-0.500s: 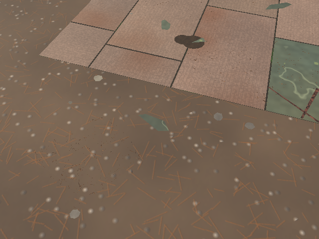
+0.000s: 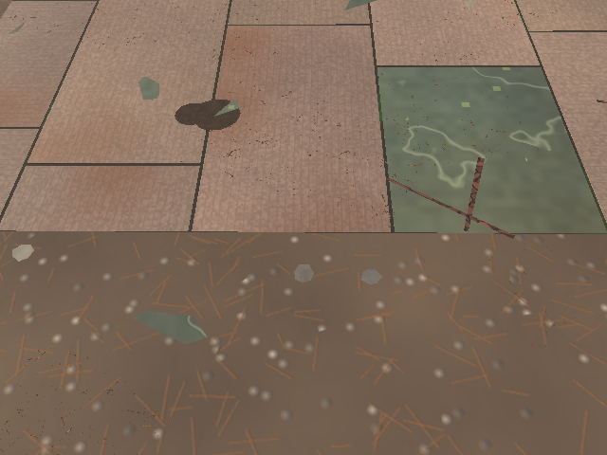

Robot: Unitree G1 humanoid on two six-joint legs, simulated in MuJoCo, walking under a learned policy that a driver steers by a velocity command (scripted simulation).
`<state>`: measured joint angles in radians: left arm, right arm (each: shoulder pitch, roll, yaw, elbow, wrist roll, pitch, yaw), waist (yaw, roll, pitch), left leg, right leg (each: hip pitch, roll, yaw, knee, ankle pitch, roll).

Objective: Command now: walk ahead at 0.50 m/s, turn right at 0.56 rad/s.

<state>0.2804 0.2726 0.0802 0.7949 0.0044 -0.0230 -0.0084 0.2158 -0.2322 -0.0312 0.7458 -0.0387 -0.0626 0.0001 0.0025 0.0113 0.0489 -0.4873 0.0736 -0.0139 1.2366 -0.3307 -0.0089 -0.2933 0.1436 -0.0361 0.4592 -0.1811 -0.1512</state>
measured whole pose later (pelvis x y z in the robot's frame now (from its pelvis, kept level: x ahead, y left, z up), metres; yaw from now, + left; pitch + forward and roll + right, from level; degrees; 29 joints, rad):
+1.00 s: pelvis +0.27 +0.01 +0.01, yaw -10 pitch +1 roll +0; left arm 0.42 0.25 0.03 0.89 0.02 -0.07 0.02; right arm 0.28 -0.29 -0.08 0.80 -0.04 0.02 0.05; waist 0.03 0.04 -0.03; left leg -0.65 0.01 -0.05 0.98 -0.15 -0.01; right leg 0.04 0.02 -0.11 0.19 -0.26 -0.04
